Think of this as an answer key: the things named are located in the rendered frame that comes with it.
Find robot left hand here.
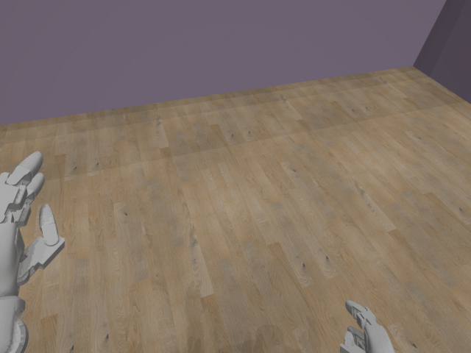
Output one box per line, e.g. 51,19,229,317
0,151,65,297

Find robot left forearm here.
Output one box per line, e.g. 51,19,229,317
0,296,29,353

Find robot right hand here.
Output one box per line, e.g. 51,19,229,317
340,300,395,353

